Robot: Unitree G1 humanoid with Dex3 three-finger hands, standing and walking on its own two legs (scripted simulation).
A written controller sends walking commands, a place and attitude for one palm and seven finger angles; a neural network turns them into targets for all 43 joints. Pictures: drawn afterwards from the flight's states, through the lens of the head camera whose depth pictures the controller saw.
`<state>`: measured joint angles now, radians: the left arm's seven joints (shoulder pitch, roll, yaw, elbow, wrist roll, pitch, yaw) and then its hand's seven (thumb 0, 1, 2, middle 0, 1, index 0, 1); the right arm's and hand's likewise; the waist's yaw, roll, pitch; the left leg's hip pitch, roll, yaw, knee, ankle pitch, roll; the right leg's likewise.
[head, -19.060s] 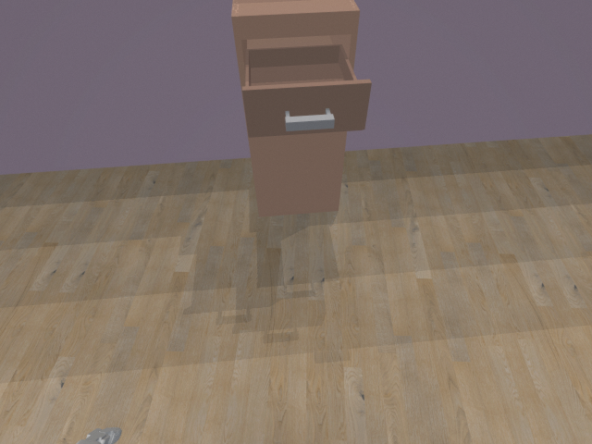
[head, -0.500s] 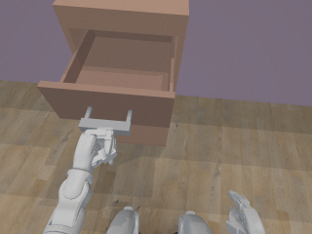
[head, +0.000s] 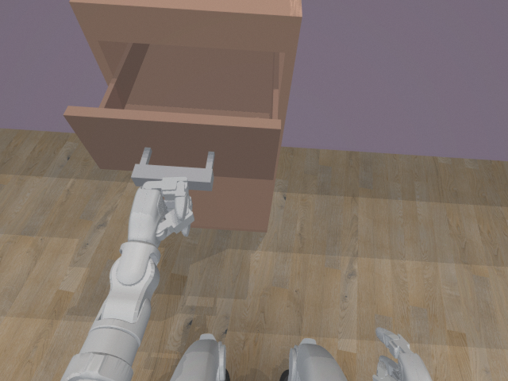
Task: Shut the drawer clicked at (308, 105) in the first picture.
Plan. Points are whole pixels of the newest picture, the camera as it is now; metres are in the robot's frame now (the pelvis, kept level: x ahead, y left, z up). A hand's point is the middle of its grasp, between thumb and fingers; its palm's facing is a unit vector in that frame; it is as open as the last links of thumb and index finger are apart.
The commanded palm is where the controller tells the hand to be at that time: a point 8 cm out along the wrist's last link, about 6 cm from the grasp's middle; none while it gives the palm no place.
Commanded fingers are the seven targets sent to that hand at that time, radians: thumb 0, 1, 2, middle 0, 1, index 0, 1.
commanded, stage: push the drawer shut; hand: left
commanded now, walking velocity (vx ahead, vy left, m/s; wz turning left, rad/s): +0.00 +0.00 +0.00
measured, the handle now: (176, 166) +0.44 +0.14 +0.04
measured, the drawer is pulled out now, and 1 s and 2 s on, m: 0.18 0.06 0.00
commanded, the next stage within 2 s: pull the fist back off the drawer in 1.72 s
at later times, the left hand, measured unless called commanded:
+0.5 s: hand (199, 175) +0.43 +0.10 +0.03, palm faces -0.04 -1.00 -0.05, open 2.9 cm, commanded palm +0.42 +0.15 +0.05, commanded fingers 0.00 0.90 0.90 -1.40 -1.60 -1.40 -1.60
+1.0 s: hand (200, 149) +0.48 +0.11 +0.04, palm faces -0.05 -1.00 -0.04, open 3.0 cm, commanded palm +0.48 +0.16 +0.05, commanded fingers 0.00 0.90 0.90 -1.40 -1.60 -1.40 -1.60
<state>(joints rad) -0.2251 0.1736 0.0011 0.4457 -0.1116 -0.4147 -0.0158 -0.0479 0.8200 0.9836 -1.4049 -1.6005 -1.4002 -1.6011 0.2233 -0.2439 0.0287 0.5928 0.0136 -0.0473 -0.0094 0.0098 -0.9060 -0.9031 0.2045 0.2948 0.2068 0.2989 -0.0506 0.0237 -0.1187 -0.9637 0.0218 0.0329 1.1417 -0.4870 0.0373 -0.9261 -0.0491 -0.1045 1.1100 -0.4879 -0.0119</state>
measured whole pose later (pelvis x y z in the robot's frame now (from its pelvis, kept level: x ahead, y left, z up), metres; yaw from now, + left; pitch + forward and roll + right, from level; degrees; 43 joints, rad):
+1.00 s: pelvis +0.00 -0.01 -0.01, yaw -2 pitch +23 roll -2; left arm -0.79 0.32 0.26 1.08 -0.07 -0.52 -0.10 -0.01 0.79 0.96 -1.40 -1.60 -1.40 -1.60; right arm 0.32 -0.25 0.02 0.65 -0.02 0.00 0.01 0.01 -0.91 -0.90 0.20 0.29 0.21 0.30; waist -0.15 0.03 -0.12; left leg -1.09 0.05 0.03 1.17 -0.48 0.02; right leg -1.06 -0.02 -0.10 1.14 -0.48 -0.03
